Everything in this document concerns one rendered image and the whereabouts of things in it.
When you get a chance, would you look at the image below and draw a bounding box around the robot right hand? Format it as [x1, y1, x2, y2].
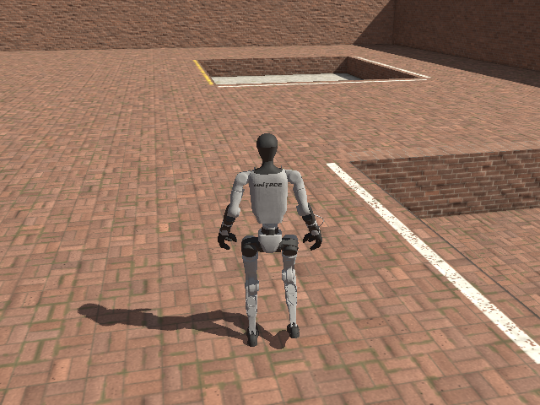
[303, 231, 322, 251]

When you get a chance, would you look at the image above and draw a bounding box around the robot right forearm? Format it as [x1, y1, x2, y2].
[302, 203, 320, 236]

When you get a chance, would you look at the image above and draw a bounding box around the robot right upper arm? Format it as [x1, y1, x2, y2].
[285, 170, 311, 216]

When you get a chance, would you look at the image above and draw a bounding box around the robot thigh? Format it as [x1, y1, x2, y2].
[241, 235, 259, 295]
[281, 235, 299, 284]

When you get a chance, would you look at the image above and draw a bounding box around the robot left upper arm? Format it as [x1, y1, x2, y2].
[227, 170, 251, 218]

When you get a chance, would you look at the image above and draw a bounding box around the robot left hand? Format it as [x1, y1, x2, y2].
[218, 233, 237, 250]

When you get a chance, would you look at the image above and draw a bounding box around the robot left thigh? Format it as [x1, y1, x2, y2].
[241, 235, 259, 295]

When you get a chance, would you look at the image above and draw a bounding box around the robot right thigh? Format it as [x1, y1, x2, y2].
[281, 235, 299, 284]

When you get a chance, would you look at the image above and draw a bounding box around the robot left forearm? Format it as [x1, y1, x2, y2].
[219, 205, 235, 235]

